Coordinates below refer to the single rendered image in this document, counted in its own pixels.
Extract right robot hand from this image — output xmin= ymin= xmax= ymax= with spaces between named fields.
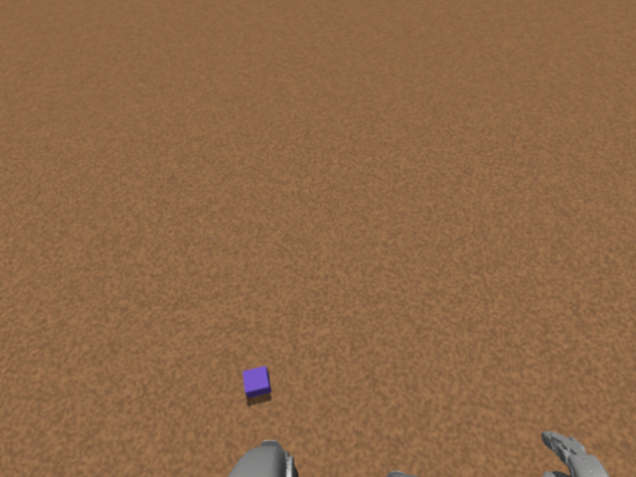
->
xmin=542 ymin=431 xmax=610 ymax=477

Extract small box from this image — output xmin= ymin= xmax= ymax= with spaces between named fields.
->
xmin=242 ymin=366 xmax=271 ymax=398

